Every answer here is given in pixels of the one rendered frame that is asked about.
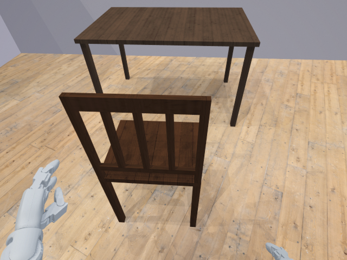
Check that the table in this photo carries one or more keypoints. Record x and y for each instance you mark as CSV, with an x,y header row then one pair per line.
x,y
228,27

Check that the robot right hand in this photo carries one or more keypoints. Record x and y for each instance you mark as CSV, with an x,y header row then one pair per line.
x,y
277,252

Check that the robot left hand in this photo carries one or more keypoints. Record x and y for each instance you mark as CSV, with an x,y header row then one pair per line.
x,y
31,209

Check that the chair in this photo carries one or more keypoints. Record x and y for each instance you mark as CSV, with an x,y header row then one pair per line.
x,y
145,152

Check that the robot left forearm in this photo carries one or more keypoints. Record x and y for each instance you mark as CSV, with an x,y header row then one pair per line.
x,y
24,244

